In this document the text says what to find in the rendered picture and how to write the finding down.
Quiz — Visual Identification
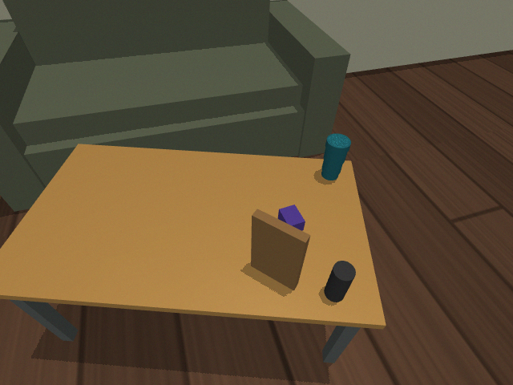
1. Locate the coffee table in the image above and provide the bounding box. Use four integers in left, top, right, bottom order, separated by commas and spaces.
0, 144, 386, 363

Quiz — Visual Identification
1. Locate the sofa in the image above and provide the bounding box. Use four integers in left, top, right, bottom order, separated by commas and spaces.
0, 0, 350, 212

